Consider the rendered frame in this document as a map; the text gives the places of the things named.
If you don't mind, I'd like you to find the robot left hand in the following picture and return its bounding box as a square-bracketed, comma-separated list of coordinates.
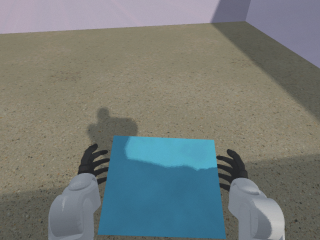
[77, 143, 110, 185]

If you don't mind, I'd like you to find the right robot forearm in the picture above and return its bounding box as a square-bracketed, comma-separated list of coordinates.
[228, 177, 285, 240]

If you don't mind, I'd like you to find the left robot forearm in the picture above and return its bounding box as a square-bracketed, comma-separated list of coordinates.
[48, 173, 101, 240]

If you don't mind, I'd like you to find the robot right hand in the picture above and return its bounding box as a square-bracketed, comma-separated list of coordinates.
[216, 149, 249, 192]

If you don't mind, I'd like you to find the carton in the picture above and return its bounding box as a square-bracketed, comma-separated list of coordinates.
[97, 135, 226, 239]

